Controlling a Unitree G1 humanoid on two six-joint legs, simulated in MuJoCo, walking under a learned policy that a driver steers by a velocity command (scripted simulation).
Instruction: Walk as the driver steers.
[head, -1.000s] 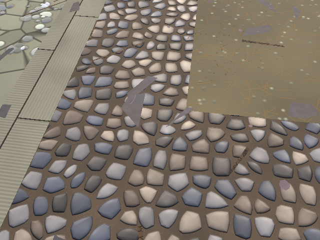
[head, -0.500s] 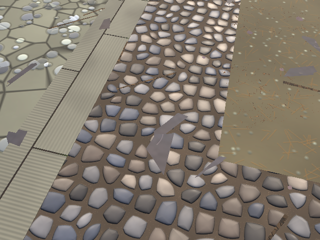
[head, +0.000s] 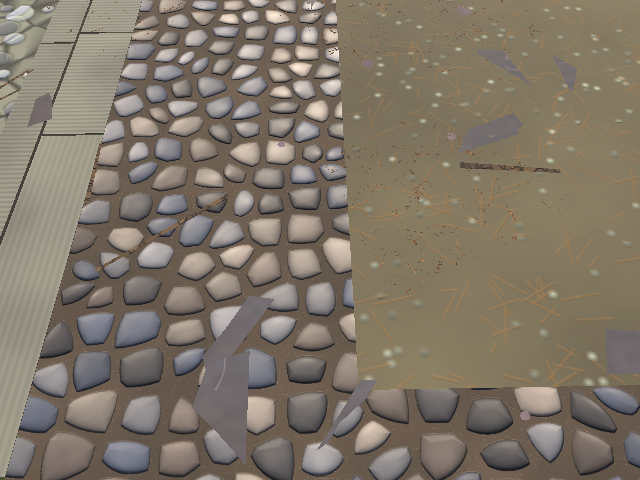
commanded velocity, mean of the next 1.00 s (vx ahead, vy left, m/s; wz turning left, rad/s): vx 0.50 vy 0.00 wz -0.28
